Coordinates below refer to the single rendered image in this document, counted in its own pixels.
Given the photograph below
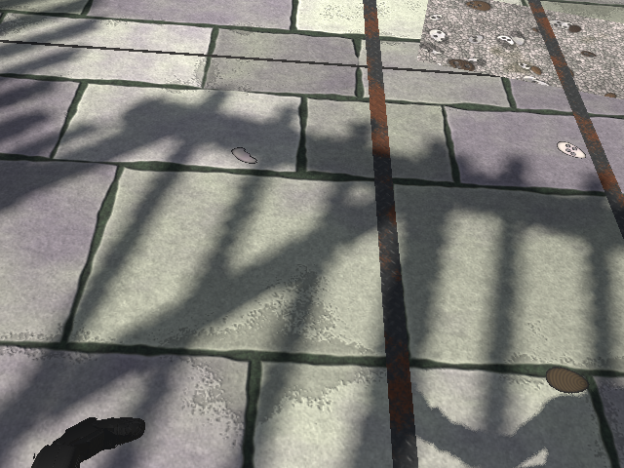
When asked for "left robot hand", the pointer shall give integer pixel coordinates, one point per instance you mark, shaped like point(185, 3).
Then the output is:
point(87, 438)

